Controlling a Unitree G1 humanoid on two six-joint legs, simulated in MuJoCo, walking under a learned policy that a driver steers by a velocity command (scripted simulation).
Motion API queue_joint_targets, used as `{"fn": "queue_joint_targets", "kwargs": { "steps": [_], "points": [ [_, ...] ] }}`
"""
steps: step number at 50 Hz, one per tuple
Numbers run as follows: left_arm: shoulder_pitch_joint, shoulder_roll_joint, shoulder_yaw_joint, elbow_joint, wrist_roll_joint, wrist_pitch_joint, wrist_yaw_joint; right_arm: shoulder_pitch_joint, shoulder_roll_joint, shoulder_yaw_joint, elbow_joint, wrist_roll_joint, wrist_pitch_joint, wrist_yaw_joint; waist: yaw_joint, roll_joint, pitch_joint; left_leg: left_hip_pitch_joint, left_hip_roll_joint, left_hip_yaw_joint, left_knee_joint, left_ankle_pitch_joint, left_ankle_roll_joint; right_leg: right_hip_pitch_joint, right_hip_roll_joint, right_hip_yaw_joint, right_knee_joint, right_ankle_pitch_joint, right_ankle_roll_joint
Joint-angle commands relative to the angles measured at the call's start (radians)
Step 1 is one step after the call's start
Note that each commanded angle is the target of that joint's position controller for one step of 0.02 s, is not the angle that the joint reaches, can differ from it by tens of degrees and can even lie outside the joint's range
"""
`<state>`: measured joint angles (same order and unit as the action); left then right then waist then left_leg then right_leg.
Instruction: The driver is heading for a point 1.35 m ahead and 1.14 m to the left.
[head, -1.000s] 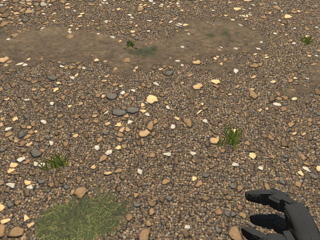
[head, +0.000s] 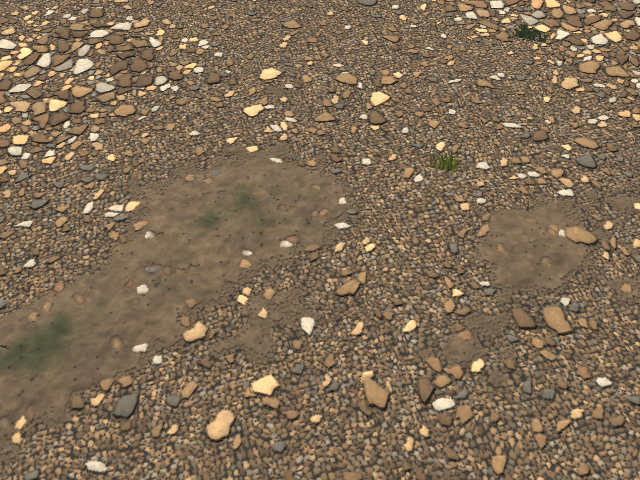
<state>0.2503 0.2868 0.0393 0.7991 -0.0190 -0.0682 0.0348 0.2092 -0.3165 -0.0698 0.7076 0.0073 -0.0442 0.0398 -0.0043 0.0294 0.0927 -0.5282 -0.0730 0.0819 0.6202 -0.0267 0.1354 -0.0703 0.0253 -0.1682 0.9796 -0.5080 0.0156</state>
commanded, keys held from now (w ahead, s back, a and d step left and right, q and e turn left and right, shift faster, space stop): q+shift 0.84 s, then shift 0.16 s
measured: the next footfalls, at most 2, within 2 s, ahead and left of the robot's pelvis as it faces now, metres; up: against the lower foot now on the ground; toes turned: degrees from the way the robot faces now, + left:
right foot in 0.50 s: +0.34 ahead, -0.10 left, +0.00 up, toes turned +41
left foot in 0.94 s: +0.11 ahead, +0.06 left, +0.00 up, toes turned +58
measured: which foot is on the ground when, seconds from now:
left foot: down 0.00-0.48, up 0.50-0.92, down 0.94-1.00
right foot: up 0.00-0.48, down 0.50-0.94, up 0.96-1.00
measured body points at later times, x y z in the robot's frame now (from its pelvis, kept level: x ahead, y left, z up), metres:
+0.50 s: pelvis +0.17 -0.05 +0.02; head +0.20 -0.03 +0.47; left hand +0.21 +0.29 -0.05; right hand +0.48 -0.23 -0.04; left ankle +0.16 +0.03 -0.70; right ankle +0.31 -0.13 -0.71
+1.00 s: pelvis +0.17 -0.04 +0.02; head +0.17 +0.02 +0.47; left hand +0.02 +0.25 -0.09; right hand +0.50 -0.06 -0.04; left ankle +0.09 +0.02 -0.70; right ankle +0.30 -0.13 -0.66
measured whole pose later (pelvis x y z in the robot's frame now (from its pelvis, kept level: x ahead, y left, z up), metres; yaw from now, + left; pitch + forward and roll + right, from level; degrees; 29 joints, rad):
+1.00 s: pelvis +0.17 -0.04 +0.02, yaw +56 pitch +2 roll -2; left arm 0.11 0.33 0.10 0.72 0.00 0.02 0.01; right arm 0.20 -0.31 -0.07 0.56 -0.01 0.05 0.00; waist 0.01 -0.03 0.06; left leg -0.36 0.03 0.00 0.64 -0.33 0.03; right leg -0.45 -0.09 -0.09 0.90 -0.50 0.06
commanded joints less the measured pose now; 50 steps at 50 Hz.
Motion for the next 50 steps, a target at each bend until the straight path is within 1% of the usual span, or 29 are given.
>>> {"fn": "queue_joint_targets", "kwargs": {
  "steps": [1,2,3,4,6,9,11,13,17,22,23,24,25,26,27,28,29,30,32,35,38,42,44,45,46,47,48,49,50],
  "points": [
    [0.136,0.070,-0.011,-0.158,0.022,-0.037,-0.050,0.177,-0.241,-0.051,-0.089,-0.073,-0.013,-0.008,-0.008,0.238,-0.465,0.789,0.392,-0.839,-0.189,0.702,0.339,-0.600,0.121,0.355,0.733,-0.134,0.051],
    [0.047,0.166,0.009,-0.175,0.011,-0.032,-0.047,0.078,-0.220,-0.057,-0.151,-0.040,-0.011,0.001,-0.009,0.045,-0.397,0.679,0.364,-0.847,-0.271,0.305,0.320,-0.601,0.080,0.366,0.640,-0.056,0.020],
    [-0.043,0.171,0.019,-0.192,0.018,-0.018,-0.033,0.025,-0.177,-0.049,-0.159,0.003,-0.007,-0.002,0.021,-0.108,-0.264,0.528,0.305,-0.796,-0.314,0.040,0.264,-0.627,0.044,0.347,0.541,0.011,0.016],
    [-0.074,0.160,0.019,-0.198,0.028,-0.001,-0.019,0.002,-0.153,-0.039,-0.166,0.018,-0.006,-0.008,0.039,-0.149,-0.221,0.419,0.276,-0.768,-0.336,-0.018,0.228,-0.597,0.023,0.349,0.465,0.045,0.019],
    [-0.107,0.148,0.024,-0.208,0.035,0.027,-0.009,-0.018,-0.148,-0.042,-0.175,0.008,0.006,-0.027,0.051,-0.098,-0.162,0.285,0.187,-0.641,-0.332,0.107,0.174,-0.522,0.006,0.350,0.297,0.067,0.040],
    [-0.157,0.070,0.010,-0.212,0.038,0.030,-0.001,0.022,-0.159,-0.053,-0.164,0.014,0.033,-0.066,0.023,-0.058,-0.211,0.298,0.120,-0.532,-0.256,0.382,0.121,-0.505,0.032,0.323,0.077,0.136,0.079],
    [-0.186,0.066,0.012,-0.212,0.023,0.037,0.003,0.019,-0.175,-0.062,-0.175,0.022,0.062,-0.090,0.011,-0.017,-0.271,0.353,0.110,-0.542,-0.228,0.338,0.074,-0.516,0.045,0.338,-0.007,0.214,0.095],
    [-0.223,0.072,0.018,-0.211,0.015,0.040,0.004,-0.001,-0.172,-0.064,-0.193,0.029,0.085,-0.104,-0.004,0.028,-0.265,0.356,0.088,-0.559,-0.227,0.177,0.023,-0.520,0.053,0.350,-0.083,0.279,0.094],
    [-0.292,0.080,0.031,-0.214,0.017,0.025,0.000,-0.010,-0.153,-0.065,-0.212,0.017,0.102,-0.102,-0.037,0.111,-0.205,0.354,0.069,-0.629,-0.223,-0.006,0.011,-0.500,0.064,0.368,-0.216,0.304,0.081],
    [-0.262,0.121,0.058,-0.189,0.015,-0.010,-0.021,-0.050,-0.150,-0.066,-0.245,0.017,0.101,-0.086,-0.028,0.149,-0.204,0.369,0.063,-0.734,-0.139,0.062,0.005,-0.328,0.064,0.378,-0.474,0.307,0.045],
    [-0.232,0.126,0.065,-0.174,0.011,-0.012,-0.025,-0.065,-0.145,-0.063,-0.250,0.022,0.102,-0.082,-0.010,0.137,-0.200,0.337,0.037,-0.731,-0.106,-0.013,-0.013,-0.245,0.048,0.363,-0.577,0.385,0.033],
    [-0.213,0.134,0.070,-0.166,0.011,-0.010,-0.025,-0.036,-0.112,-0.052,-0.245,0.026,0.103,-0.076,-0.016,0.050,-0.223,0.261,-0.019,-0.676,-0.002,-0.297,-0.047,-0.105,-0.041,0.396,-0.663,0.503,-0.009],
    [-0.228,0.180,0.076,-0.188,0.025,0.007,-0.016,0.057,-0.052,-0.033,-0.231,0.015,0.102,-0.069,-0.066,-0.141,-0.273,0.115,-0.113,-0.523,0.208,-0.622,-0.091,0.062,-0.256,0.565,-0.615,0.675,-0.112],
    [-0.196,0.195,0.080,-0.189,0.061,0.021,-0.017,0.060,-0.127,-0.051,-0.265,0.024,0.094,-0.057,-0.070,-0.309,-0.262,-0.027,-0.146,-0.381,0.412,-0.691,-0.141,0.035,-0.408,0.748,-0.639,0.751,-0.267],
    [-0.197,0.155,0.080,-0.203,0.053,0.022,-0.012,0.039,-0.217,-0.074,-0.246,0.019,0.087,-0.051,-0.044,-0.253,-0.229,-0.081,-0.056,-0.334,0.541,-0.594,-0.189,-0.003,-0.414,0.747,-0.652,0.654,-0.296],
    [-0.229,0.111,0.068,-0.215,0.041,0.029,-0.002,0.032,-0.236,-0.082,-0.222,0.024,0.093,-0.050,-0.037,-0.186,-0.192,-0.096,-0.018,-0.310,0.589,-0.506,-0.204,-0.034,-0.339,0.624,-0.643,0.533,-0.255],
    [-0.242,0.095,0.059,-0.225,0.032,0.043,0.009,0.043,-0.214,-0.077,-0.201,0.021,0.106,-0.055,-0.036,-0.134,-0.172,-0.102,0.003,-0.282,0.646,-0.446,-0.214,-0.061,-0.282,0.536,-0.639,0.447,-0.215],
    [-0.253,0.103,0.056,-0.229,0.027,0.053,0.019,0.058,-0.188,-0.067,-0.201,0.019,0.113,-0.055,-0.031,-0.123,-0.141,-0.117,0.015,-0.242,0.702,-0.403,-0.222,-0.100,-0.261,0.477,-0.650,0.450,-0.207],
    [-0.227,0.115,0.055,-0.218,0.039,0.067,0.030,0.032,-0.139,-0.046,-0.220,0.025,0.112,-0.053,-0.013,-0.133,-0.114,-0.134,0.057,-0.157,0.672,-0.353,-0.228,-0.118,-0.228,0.371,-0.679,0.493,-0.208],
    [-0.172,0.134,0.063,-0.200,0.047,0.076,0.031,-0.026,-0.110,-0.034,-0.243,0.027,0.103,-0.056,0.032,-0.168,-0.151,-0.164,0.128,-0.115,0.570,-0.334,-0.249,-0.019,-0.264,0.310,-0.689,0.534,-0.239],
    [-0.178,0.157,0.077,-0.191,0.041,0.078,0.019,-0.036,-0.091,-0.027,-0.246,0.018,0.100,-0.052,0.036,-0.176,-0.184,-0.093,0.170,-0.096,0.441,-0.332,-0.245,-0.008,-0.296,0.243,-0.688,0.537,-0.242],
    [-0.201,0.182,0.093,-0.179,0.027,0.074,-0.004,-0.017,-0.091,-0.031,-0.230,0.016,0.108,-0.040,0.017,-0.197,-0.190,0.074,0.165,-0.036,0.243,-0.320,-0.201,-0.065,-0.325,0.146,-0.675,0.512,-0.210],
    [-0.181,0.183,0.095,-0.163,0.006,0.067,-0.016,-0.002,-0.088,-0.034,-0.224,0.012,0.115,-0.034,0.005,-0.188,-0.191,0.151,0.138,-0.020,0.104,-0.322,-0.166,-0.068,-0.338,0.141,-0.627,0.526,-0.192],
    [-0.186,0.176,0.093,-0.156,-0.009,0.066,-0.019,0.038,-0.080,-0.038,-0.208,0.010,0.116,-0.032,-0.025,-0.172,-0.198,0.228,0.112,-0.004,-0.021,-0.262,-0.138,-0.083,-0.331,0.122,-0.572,0.520,-0.164],
    [-0.152,0.143,0.085,-0.137,-0.017,0.066,-0.023,0.098,-0.096,-0.049,-0.181,0.007,0.116,-0.038,-0.044,-0.130,-0.204,0.353,0.081,-0.016,-0.136,-0.180,-0.103,-0.152,-0.300,0.082,-0.478,0.483,-0.109],
    [-0.109,0.090,0.071,-0.129,0.001,0.066,-0.032,0.146,-0.177,-0.074,-0.171,0.008,0.110,-0.049,-0.036,0.078,-0.192,0.519,0.201,-0.220,-0.229,0.111,-0.039,-0.351,-0.210,-0.006,-0.253,0.259,-0.018],
    [-0.142,0.054,0.050,-0.197,0.049,0.063,-0.033,0.112,-0.295,-0.087,-0.205,-0.011,0.100,-0.061,-0.005,0.374,-0.191,0.572,0.473,-0.584,-0.223,0.385,0.160,-0.660,-0.071,-0.008,0.017,-0.169,0.067],
    [-0.243,0.115,0.070,-0.204,0.035,0.061,-0.021,0.128,-0.237,-0.075,-0.216,-0.048,0.075,-0.051,-0.104,0.226,-0.269,0.493,0.489,-0.578,-0.259,0.340,0.237,-0.648,-0.063,0.166,0.198,-0.176,0.058],
    [-0.243,0.125,0.073,-0.199,0.009,0.067,-0.014,0.087,-0.206,-0.058,-0.197,-0.052,0.058,-0.049,-0.069,0.174,-0.226,0.448,0.432,-0.471,-0.266,0.237,0.184,-0.648,-0.080,0.188,0.232,-0.088,0.037]
  ]
}}
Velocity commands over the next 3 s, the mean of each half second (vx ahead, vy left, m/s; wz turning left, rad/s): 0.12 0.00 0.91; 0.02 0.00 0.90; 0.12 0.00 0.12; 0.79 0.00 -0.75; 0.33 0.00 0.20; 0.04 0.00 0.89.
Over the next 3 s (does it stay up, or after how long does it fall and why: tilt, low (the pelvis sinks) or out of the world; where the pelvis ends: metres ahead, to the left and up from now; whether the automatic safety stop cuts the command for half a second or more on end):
stays up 0.82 0.33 0.03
